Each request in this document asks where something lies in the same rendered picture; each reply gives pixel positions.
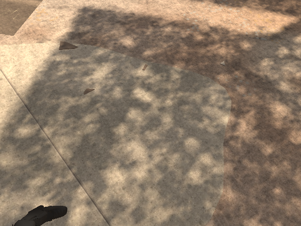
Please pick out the robot left hand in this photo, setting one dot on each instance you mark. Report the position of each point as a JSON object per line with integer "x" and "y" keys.
{"x": 41, "y": 214}

